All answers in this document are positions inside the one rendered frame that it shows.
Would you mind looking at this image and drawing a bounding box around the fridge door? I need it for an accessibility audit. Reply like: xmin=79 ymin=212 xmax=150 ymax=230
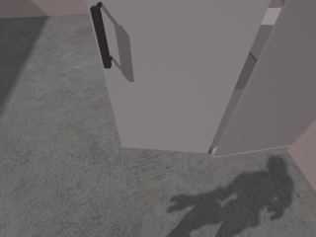
xmin=85 ymin=0 xmax=271 ymax=154

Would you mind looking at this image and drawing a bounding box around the handle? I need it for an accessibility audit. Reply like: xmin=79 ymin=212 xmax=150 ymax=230
xmin=90 ymin=2 xmax=113 ymax=69

